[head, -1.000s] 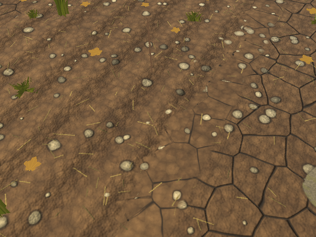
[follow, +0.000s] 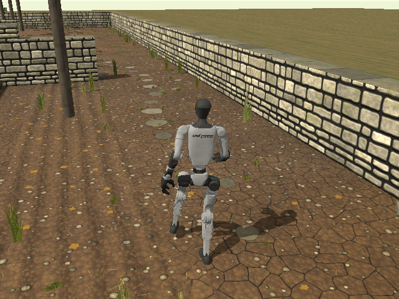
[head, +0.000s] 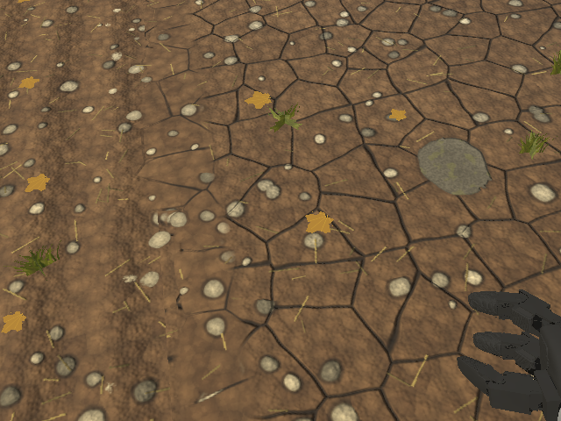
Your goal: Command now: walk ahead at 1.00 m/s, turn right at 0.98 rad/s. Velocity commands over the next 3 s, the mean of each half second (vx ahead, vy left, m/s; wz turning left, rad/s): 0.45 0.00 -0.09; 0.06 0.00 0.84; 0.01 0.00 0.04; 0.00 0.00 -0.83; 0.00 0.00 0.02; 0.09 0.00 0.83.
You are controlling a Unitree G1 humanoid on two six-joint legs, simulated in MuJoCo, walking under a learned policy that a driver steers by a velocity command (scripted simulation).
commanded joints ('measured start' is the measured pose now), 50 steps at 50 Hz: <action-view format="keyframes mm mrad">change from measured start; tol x32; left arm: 1 -36 173 56 -43 -11 -11 15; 50 -302 191 82 -65 15 42 -8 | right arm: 1 -126 -70 -33 -103 29 -20 10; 8 466 -244 -85 74 -19 -25 29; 50 383 -251 -127 -9 37 221 -2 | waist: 1 -13 -93 12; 6 -209 -176 -228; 8 -122 503 -619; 12 -141 -38 -189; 29 -164 -274 -187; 50 -169 24 -180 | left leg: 1 325 -98 86 -145 138 -13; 6 662 -55 108 -204 218 89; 8 1271 432 -661 -153 468 413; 10 1039 271 -480 -246 108 342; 18 490 101 -229 -310 603 318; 25 314 -8 -320 -281 -96 183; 28 75 -204 -41 212 -716 70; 34 37 -12 103 612 -404 -63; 47 283 26 233 23 -344 24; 50 646 35 99 -254 83 149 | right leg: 1 -300 -149 211 -139 161 -63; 6 -74 -140 176 407 759 70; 8 -553 51 54 1130 -333 172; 9 -587 -51 87 1177 -248 181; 26 -76 -147 -65 -7 292 165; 29 -57 -591 391 -145 254 -112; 50 -285 -384 -425 301 222 148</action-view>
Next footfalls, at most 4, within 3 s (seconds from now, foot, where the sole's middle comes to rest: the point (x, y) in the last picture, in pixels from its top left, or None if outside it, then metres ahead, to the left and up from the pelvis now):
0.12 left None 0.37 0.15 -0.77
0.54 right None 0.45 -0.06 -0.77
1.00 left None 0.34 0.18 -0.77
1.48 right None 0.45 -0.01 -0.77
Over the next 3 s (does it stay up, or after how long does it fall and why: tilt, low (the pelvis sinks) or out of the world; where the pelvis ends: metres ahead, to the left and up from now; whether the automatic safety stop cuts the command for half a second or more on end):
stays up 0.45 0.12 0.01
